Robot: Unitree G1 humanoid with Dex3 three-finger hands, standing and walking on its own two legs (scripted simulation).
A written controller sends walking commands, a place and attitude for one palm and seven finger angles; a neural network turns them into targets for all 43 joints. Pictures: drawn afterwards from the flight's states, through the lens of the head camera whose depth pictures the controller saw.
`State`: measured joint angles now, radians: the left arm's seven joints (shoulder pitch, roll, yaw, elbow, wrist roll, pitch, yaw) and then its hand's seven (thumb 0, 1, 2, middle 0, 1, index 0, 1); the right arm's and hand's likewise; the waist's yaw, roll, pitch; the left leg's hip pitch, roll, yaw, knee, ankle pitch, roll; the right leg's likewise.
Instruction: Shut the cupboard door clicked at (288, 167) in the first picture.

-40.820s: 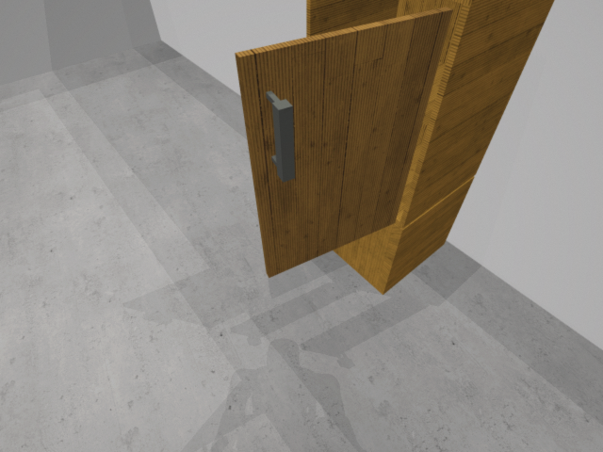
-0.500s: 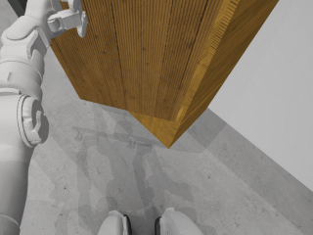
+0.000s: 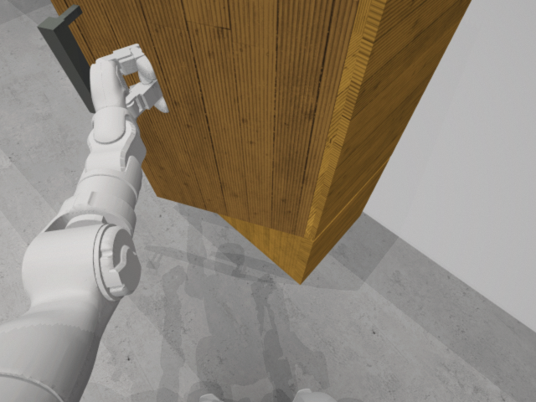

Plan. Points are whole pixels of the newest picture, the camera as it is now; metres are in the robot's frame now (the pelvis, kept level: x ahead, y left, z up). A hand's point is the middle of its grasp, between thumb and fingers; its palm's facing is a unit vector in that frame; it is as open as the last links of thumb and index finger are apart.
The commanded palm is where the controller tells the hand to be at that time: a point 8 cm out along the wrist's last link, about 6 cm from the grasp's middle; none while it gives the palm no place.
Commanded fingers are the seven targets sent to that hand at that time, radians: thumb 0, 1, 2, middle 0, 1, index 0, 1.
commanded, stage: pull the fist back off the door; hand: left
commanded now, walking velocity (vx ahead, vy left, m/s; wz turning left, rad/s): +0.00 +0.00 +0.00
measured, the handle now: (87, 63) +0.62 +0.20 +0.14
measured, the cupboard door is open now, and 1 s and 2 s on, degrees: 25 25 25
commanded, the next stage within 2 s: draw the hand back to the body in 0.40 s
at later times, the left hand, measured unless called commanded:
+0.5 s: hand (158, 124) +0.47 +0.09 +0.15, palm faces +0.06 -1.00 -0.03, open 3.1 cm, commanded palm +0.44 +0.14 +0.14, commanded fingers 0.00 0.90 0.90 -1.30 -1.50 -1.30 -1.50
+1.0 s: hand (70, 196) +0.35 +0.16 +0.17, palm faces +0.08 -1.00 -0.02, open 3.1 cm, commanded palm +0.31 +0.21 +0.17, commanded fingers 0.00 0.90 0.90 -1.16 -1.35 -1.16 -1.35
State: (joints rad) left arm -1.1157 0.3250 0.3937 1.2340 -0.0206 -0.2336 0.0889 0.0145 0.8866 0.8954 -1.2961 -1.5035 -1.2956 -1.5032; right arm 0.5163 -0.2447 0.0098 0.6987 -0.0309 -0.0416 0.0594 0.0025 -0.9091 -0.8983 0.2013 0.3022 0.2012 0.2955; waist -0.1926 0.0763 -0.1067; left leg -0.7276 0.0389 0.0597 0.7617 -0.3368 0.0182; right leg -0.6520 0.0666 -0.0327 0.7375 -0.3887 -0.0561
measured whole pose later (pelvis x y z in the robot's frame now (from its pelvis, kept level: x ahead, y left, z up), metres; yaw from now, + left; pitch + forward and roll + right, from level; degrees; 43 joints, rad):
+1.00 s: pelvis -0.01 +0.00 +0.02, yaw +1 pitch +2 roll +0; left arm -0.32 0.21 0.16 0.36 -0.19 -0.07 -0.06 0.01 0.90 0.90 -1.29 -1.50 -1.29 -1.50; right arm 0.27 -0.28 0.00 0.66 0.08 -0.03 -0.05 0.01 -0.91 -0.90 0.20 0.30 0.20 0.29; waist -0.01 0.06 -0.08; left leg -0.34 0.01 0.05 0.59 -0.28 0.02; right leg -0.26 0.04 -0.03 0.57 -0.34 -0.05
